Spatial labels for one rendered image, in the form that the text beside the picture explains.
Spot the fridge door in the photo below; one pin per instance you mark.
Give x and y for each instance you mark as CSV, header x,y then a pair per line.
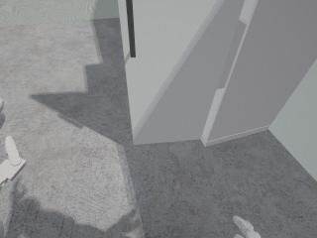
x,y
181,48

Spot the left robot hand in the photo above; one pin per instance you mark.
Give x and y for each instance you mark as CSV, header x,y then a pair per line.
x,y
10,168

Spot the right robot hand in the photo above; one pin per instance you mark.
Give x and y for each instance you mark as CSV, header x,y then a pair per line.
x,y
246,228

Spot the handle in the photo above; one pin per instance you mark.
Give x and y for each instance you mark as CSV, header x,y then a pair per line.
x,y
131,30

